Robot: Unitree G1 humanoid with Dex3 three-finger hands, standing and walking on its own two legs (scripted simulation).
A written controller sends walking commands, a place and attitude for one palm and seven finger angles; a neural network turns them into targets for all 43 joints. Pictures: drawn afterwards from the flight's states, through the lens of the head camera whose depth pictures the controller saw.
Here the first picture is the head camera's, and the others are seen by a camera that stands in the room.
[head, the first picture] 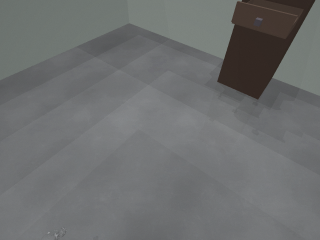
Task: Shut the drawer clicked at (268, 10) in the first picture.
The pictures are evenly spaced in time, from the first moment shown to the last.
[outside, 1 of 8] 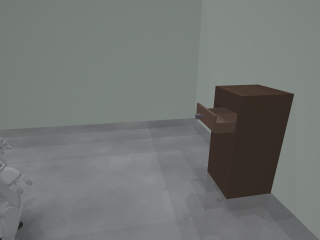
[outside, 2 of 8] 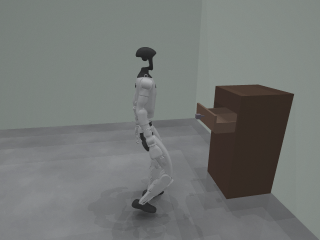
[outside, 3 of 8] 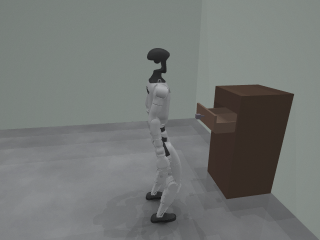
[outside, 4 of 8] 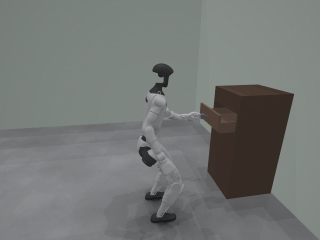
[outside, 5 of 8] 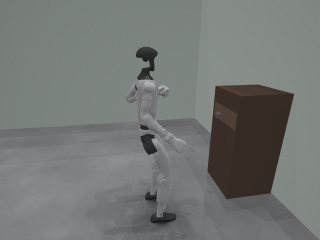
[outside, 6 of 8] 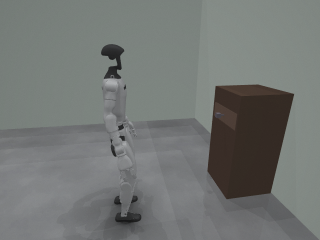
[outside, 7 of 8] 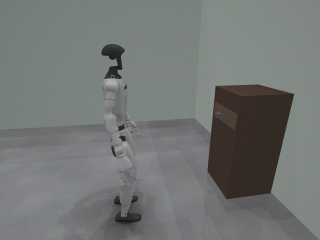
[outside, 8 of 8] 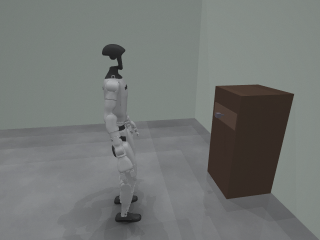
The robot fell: no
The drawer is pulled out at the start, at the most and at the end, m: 0.19 0.19 0.00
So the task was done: yes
